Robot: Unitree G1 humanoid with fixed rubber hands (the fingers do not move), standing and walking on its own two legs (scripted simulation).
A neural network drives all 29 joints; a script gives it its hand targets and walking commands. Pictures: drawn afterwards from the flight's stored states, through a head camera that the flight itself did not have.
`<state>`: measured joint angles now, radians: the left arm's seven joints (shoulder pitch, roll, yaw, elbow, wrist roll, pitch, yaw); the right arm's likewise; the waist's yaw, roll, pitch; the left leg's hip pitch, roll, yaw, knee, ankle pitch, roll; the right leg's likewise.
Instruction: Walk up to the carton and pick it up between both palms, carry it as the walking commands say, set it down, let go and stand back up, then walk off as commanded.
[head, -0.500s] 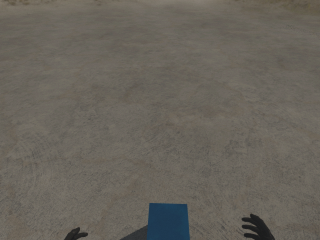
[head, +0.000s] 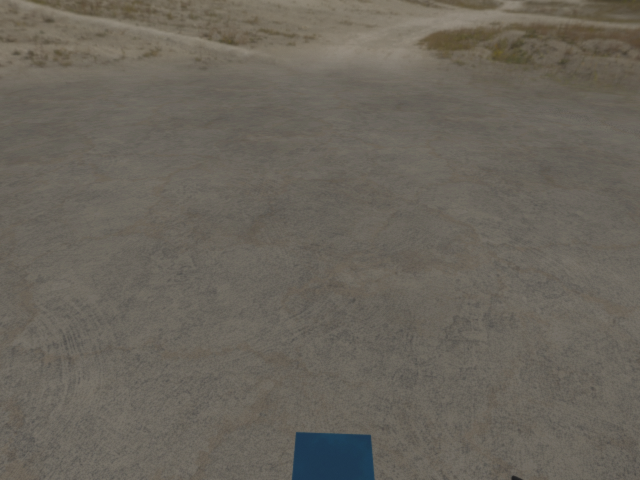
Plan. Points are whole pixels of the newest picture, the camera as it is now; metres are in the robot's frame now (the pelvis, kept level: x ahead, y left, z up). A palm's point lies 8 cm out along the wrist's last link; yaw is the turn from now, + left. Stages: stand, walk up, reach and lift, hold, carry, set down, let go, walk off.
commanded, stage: stand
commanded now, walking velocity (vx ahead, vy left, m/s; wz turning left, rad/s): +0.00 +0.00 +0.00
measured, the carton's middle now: out of the picture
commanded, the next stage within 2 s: walk off in 1.06 s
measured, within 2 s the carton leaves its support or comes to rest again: neither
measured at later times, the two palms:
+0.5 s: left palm out of the picture +0.09 +0.25 -0.10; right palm out of the picture +0.10 -0.27 -0.08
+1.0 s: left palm out of the picture +0.06 +0.26 -0.11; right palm out of the picture +0.06 -0.28 -0.10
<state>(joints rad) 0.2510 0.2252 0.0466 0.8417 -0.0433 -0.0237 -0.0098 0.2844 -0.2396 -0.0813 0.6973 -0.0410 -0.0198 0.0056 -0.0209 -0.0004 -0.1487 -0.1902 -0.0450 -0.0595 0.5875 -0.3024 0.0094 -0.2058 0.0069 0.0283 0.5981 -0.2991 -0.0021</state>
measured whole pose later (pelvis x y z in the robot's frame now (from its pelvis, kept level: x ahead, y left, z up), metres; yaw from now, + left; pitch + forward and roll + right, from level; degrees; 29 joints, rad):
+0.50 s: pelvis -0.01 +0.00 +0.00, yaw +0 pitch -6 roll +0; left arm 0.26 0.23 0.05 0.92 -0.04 -0.04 -0.01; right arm 0.30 -0.25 -0.08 0.76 -0.04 -0.04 0.00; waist -0.02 0.00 -0.15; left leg -0.19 -0.04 -0.06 0.58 -0.29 0.01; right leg -0.21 0.01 0.03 0.60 -0.29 0.00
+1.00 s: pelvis -0.02 +0.00 +0.00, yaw +0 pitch -7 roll +1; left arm 0.26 0.25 0.05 0.96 -0.04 -0.03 -0.01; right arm 0.30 -0.26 -0.08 0.81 -0.04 -0.04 0.00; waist -0.02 0.00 -0.05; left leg -0.19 -0.04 -0.06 0.57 -0.27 0.01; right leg -0.21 0.01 0.03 0.59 -0.27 0.00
